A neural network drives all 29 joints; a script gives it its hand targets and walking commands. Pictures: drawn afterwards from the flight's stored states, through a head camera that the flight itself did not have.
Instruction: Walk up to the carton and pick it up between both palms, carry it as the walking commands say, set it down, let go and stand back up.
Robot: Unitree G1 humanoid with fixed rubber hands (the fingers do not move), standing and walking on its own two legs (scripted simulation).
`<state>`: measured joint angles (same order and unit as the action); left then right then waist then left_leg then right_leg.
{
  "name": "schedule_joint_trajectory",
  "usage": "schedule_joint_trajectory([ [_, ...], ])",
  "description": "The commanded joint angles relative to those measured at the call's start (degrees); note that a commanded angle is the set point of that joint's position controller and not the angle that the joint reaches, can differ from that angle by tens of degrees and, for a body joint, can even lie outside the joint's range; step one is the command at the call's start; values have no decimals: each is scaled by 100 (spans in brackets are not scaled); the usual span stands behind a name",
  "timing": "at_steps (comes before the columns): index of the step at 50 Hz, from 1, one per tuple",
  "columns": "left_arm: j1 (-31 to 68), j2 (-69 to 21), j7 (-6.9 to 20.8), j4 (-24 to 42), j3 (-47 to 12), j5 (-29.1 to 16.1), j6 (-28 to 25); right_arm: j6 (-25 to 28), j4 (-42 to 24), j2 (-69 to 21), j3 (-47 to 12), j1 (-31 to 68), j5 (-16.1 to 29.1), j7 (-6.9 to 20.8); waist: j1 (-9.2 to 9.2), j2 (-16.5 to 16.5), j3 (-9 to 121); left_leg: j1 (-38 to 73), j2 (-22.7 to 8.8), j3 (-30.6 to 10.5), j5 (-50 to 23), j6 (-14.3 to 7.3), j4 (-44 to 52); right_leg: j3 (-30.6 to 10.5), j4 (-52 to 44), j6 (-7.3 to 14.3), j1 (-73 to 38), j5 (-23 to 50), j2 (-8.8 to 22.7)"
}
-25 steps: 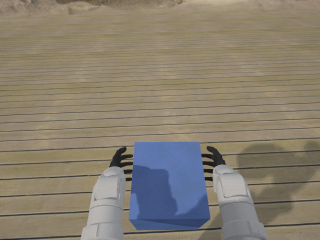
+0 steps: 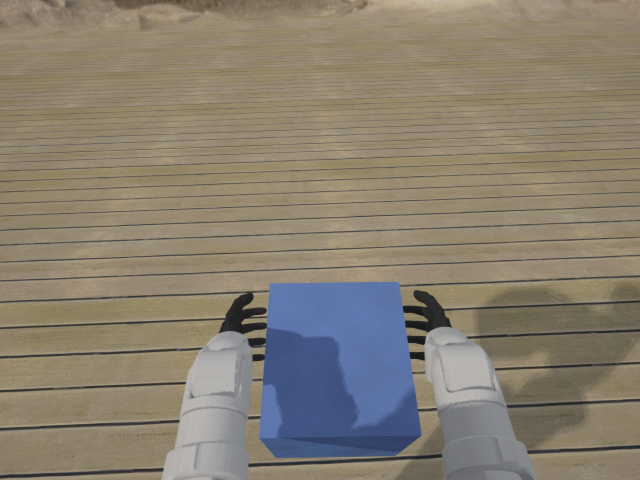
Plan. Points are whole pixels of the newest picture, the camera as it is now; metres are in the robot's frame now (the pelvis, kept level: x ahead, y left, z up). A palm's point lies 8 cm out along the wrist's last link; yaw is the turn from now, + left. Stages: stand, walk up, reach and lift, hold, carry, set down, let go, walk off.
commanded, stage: hold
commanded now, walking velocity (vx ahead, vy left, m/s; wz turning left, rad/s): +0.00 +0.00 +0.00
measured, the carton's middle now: (335, 373) +0.31 +0.00 -0.03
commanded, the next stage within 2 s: carry in 0.24 s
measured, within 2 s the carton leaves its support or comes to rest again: neither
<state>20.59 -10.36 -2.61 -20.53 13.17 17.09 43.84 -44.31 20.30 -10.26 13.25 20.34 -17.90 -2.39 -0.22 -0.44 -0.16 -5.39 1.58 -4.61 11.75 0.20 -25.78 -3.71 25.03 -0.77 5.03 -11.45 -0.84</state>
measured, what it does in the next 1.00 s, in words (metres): steps to the left, turning left: left foot, then right foot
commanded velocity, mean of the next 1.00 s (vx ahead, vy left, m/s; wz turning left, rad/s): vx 0.00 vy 0.24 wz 0.80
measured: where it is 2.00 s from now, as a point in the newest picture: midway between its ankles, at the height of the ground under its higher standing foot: outside the picture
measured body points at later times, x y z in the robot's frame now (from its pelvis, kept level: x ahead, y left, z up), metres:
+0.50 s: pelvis -0.02 +0.04 -0.01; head +0.00 +0.05 +0.44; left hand +0.29 +0.22 +0.06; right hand +0.32 -0.04 +0.06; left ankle +0.00 +0.17 -0.72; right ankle +0.04 -0.13 -0.74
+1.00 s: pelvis -0.07 +0.15 -0.01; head -0.02 +0.16 +0.44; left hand +0.11 +0.44 +0.07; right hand +0.27 +0.23 +0.07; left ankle -0.14 +0.32 -0.69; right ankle +0.02 +0.00 -0.74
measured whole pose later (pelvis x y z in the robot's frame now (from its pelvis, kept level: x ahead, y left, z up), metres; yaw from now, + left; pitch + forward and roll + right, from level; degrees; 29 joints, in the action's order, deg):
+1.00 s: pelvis -0.07 +0.15 -0.01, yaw +39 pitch +4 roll +4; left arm 23.0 -11.3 -11.6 10.9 7.4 8.5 69.0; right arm -70.9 -13.5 -11.2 7.0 23.0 -6.5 -18.0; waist 2.3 0.9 -0.7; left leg -35.0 -3.5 2.9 21.7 3.5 -51.4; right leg 14.2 36.4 -6.1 20.2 -17.7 18.8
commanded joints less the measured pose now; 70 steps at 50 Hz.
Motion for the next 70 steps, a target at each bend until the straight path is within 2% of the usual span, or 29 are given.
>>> schedule_joint_trajectory([
  [1, 2787, -5991, 1537, 71, -2761, -1630, -229, 283, -127, -5922, -2779, 2915, 1642, 1522, -6, 26, 1149, 50, 319, -37, -204, 9, 480, -43, -458, 78, -120, 98, -341],
  [11, 2848, -5983, 1559, 20, -2738, -1609, -250, 306, -60, -5952, -2746, 2961, 1622, 1517, -13, 32, 1184, 44, 324, -27, -215, 13, 461, -39, -456, 70, -100, 91, -341],
  [12, 2816, -5746, 1485, 31, -3090, -1687, -257, 308, -262, -5673, -2979, 3120, 1736, 1516, -8, 113, 805, -1355, -631, -327, 873, -72, 322, -231, -167, 127, 1010, -1210, 773],
  [14, 2761, -5763, 1374, 180, -3119, -1812, -236, 218, -406, -5717, -3160, 3113, 1864, 1475, -95, 390, 1097, -2290, -295, -266, 858, -32, -730, -1206, -443, 383, 681, -1482, 1552],
  [16, 2599, -5760, 1254, 665, -3331, -1950, -197, 74, -798, -5708, -3539, 3365, 2262, 1454, -191, 1259, 1483, -2866, -152, 403, 1763, 135, -3076, -2093, -828, 1193, 504, 173, 2920],
  [18, 2783, -5811, 1134, 1522, -3779, -2243, -49, -80, -1479, -5761, -4111, 3539, 2764, 1375, -79, 865, 1760, -2921, -453, 356, 1477, 138, -3395, -1224, -329, 1104, 354, 1580, 2632],
  [24, 2047, -5453, 790, 2909, -4451, -2973, 1216, -1321, -2942, -5357, -4814, 2693, 3641, 1022, 0, 1571, 2377, -1884, -68, 1235, 892, 87, -1119, 376, 769, 417, 477, 2999, 2315],
  [26, 1897, -5474, 762, 2944, -4448, -3053, 1597, -1692, -2940, -5348, -4733, 2316, 3669, 987, 116, 827, 2574, -767, 37, 1232, 368, -24, 7, 872, 1730, 64, 1119, 1818, 2037],
  [27, 1898, -5522, 771, 2991, -4408, -3032, 1782, -1854, -2927, -5407, -4658, 2110, 3667, 1005, 169, -88, 2458, -28, -610, 262, -361, -265, 416, 1038, 2636, -183, 2194, -279, 1762],
  [28, 2013, -5575, 836, 3036, -4549, -3185, 1930, -1948, -2783, -5329, -4499, 2081, 3541, 1006, 194, -2239, 2306, 526, -2112, -2042, -2951, -995, 314, 1458, 3842, -548, 4124, -3131, 648],
  [29, 2124, -5713, 872, 2962, -4686, -3280, 1950, -2012, -2897, -5597, -4555, 2296, 3600, 1003, 135, -1599, 2455, 700, -1818, -1740, -3853, -1240, -188, 602, 4256, -451, 4100, -3062, 885],
  [31, 2578, -5940, 944, 3482, -4784, -3661, 2040, -2076, -3221, -5786, -4486, 2422, 3522, 954, 142, -362, 2586, 209, -1330, -951, -3610, -1072, -442, 655, 4156, -411, 3745, -2132, 870],
  [38, 2502, -6098, 914, 3484, -4383, -3730, 2516, -2429, -3669, -5695, -4193, 2444, 3405, 796, 23, -839, 2779, -1483, -644, -776, -2317, -578, -288, 781, 1202, 70, 931, -968, 624],
  [39, 2436, -6139, 924, 3373, -4323, -3641, 2536, -2480, -3629, -5731, -4211, 2536, 3417, 794, -135, -131, 2800, -2496, -414, -516, -976, -348, -935, 267, 65, 301, -339, 99, 1204],
  [40, 2133, -6120, 966, 3111, -4119, -3493, 2551, -2566, -3589, -5774, -4242, 2562, 3406, 795, -158, 2201, 2899, -3810, 300, 430, 1842, 60, -2997, -1701, -636, 1080, -1009, 1354, 3754],
  [41, 2170, -6118, 955, 3140, -4068, -3596, 2510, -2572, -3821, -5773, -4382, 2921, 3504, 819, -161, 2508, 2632, -4464, -325, 178, 2184, 132, -4353, -2282, -453, 1493, -616, 2707, 4511],
  [43, 2348, -6201, 896, 3292, -4090, -3510, 2501, -2585, -3768, -5898, -4453, 2965, 3725, 845, -63, 876, 2434, -4203, -683, -135, 1452, 215, -4518, -684, 262, 823, -560, 3123, 3575],
  [46, 2386, -6034, 870, 3481, -3992, -3378, 2498, -2603, -3501, -5999, -4449, 2831, 3740, 881, -47, 1175, 2054, -3551, -440, 732, 1126, 419, -3355, 1012, 661, 269, -364, 3722, 2614],
  [53, 2063, -5917, 852, 3055, -3836, -3122, 2577, -2761, -2901, -5942, -4271, 2585, 3621, 903, 12, 1708, 2142, -1751, -108, 1689, 170, 211, -279, 2000, 1355, -216, -197, 3130, 2602],
  [54, 2135, -5929, 855, 3069, -3878, -3118, 2585, -2758, -2765, -5953, -4202, 2432, 3606, 925, 178, 1057, 2370, -764, 53, 1529, -12, 42, 232, 2089, 2250, -344, 419, 2309, 2368],
  [55, 2219, -5900, 882, 3003, -3884, -3063, 2614, -2738, -2636, -6036, -4140, 2411, 3601, 955, 213, -65, 2093, 97, -506, 613, -1531, -320, 296, 1899, 3213, -441, 1954, -1061, 2009],
  [56, 2557, -5827, 919, 3024, -4038, -3197, 2668, -2670, -2398, -5870, -3899, 2294, 3431, 963, 265, -2459, 2078, 725, -1811, -1727, -4421, -1129, -27, 1857, 4330, -792, 3964, -3552, 954],
  [57, 2514, -5974, 923, 2777, -4089, -3168, 2592, -2640, -2450, -6024, -3917, 2457, 3456, 969, 202, -1978, 2236, 830, -1740, -1633, -5309, -1270, -429, 896, 4659, -625, 3960, -3521, 1103],
  [59, 2865, -6274, 922, 3253, -4295, -3521, 2488, -2537, -2701, -6187, -3868, 2565, 3380, 949, 163, -1110, 2688, 607, -1165, -524, -5072, -941, -867, 926, 4163, -626, 3568, -2431, 1048],
  [65, 2746, -6242, 903, 3653, -4113, -3665, 2498, -2443, -3500, -5858, -3897, 2422, 3307, 803, 65, -1196, 2813, -1242, -678, -559, -2728, -572, -89, 1043, 1662, -113, 1030, -1232, 714],
  [66, 2601, -6213, 923, 3563, -4073, -3612, 2506, -2471, -3568, -5835, -3981, 2464, 3298, 794, -44, -686, 2804, -2003, -505, -500, -1443, -360, -341, 839, 569, 133, 26, -457, 991],
  [67, 2339, -6236, 954, 3327, -3958, -3496, 2509, -2520, -3556, -5855, -4096, 2412, 3277, 790, -110, 1399, 2933, -2885, 73, 179, 688, -195, -2124, -544, -708, 603, -781, 216, 2529],
  [68, 1893, -6226, 980, 3125, -3784, -3409, 2415, -2541, -3964, -5812, -4342, 2807, 3390, 806, -126, 3066, 2612, -3939, -81, 325, 2051, 134, -4144, -2226, -868, 1428, -493, 1722, 4786],
  [70, 2182, -6196, 952, 3564, -4031, -3524, 2394, -2506, -4078, -5865, -4449, 2753, 3613, 793, -16, 1177, 2402, -4033, -664, -240, 1548, 112, -4865, -806, -85, 938, -478, 2552, 4028],
])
